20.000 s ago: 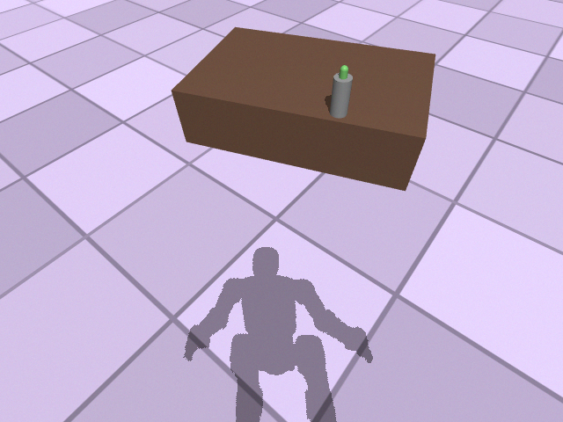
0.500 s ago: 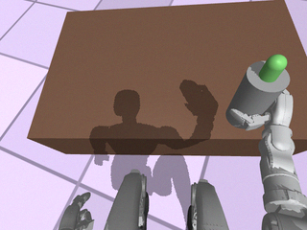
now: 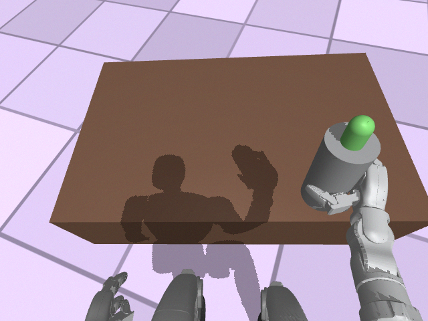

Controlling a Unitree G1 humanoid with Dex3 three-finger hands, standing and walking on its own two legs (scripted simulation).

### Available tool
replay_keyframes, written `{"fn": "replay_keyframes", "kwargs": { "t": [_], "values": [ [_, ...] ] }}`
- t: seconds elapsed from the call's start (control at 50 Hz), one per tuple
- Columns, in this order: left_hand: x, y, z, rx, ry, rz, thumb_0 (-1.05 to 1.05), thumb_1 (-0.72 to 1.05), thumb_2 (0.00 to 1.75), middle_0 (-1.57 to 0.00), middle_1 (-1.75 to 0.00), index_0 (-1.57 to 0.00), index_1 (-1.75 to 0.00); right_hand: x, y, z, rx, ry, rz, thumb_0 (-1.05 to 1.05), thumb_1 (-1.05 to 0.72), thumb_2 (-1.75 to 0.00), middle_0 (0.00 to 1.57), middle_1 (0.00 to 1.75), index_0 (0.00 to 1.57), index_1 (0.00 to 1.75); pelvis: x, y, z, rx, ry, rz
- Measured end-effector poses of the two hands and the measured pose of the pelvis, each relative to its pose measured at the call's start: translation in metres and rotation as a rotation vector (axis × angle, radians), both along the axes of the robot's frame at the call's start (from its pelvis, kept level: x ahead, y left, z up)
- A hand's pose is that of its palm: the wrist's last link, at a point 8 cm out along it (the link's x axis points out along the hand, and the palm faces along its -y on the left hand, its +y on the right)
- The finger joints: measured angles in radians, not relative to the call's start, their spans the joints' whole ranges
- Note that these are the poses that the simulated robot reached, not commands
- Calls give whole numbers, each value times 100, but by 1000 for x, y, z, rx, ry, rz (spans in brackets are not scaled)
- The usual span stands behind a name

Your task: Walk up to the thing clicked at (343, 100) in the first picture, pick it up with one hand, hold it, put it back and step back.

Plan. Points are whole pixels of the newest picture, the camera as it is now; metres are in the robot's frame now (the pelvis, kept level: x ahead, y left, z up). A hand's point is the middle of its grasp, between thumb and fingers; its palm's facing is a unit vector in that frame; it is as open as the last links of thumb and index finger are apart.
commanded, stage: lift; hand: right
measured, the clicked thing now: (338, 164) +0.37 -0.17 +0.06
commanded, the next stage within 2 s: hold in 0.52 s
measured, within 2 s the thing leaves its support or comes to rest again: neither
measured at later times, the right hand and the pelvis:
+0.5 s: hand (337, 170) +0.36 -0.17 +0.05, palm faces +0.19 +0.98 -0.03, open 11.0 cm; pelvis +0.02 +0.00 +0.03, yaw +0 degrees
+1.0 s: hand (345, 169) +0.36 -0.18 +0.07, palm faces +0.19 +0.98 -0.03, open 11.0 cm; pelvis +0.02 -0.01 +0.04, yaw +0 degrees
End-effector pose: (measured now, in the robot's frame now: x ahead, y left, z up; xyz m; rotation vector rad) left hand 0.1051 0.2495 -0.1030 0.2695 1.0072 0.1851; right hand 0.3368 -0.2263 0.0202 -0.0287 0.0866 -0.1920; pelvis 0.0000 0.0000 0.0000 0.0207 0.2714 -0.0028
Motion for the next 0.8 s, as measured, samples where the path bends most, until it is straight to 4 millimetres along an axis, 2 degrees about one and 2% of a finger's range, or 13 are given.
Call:
{"fn": "replay_keyframes", "kwargs": {
  "t": [0.36,0.8],
  "values": [
    [11,-4,24,-17,-20,11,1,90,90,-19,-30,-19,-30,-5,7,28,7,-5,1,-1,47,-106,65,94,68,93,13,2,25,-4,-64,3],
    [26,-10,40,-20,-41,10,1,90,90,-20,-31,-20,-30,-7,3,47,10,-12,-3,-1,47,-106,65,94,68,93,23,-2,40,-4,-109,3]
  ]
}}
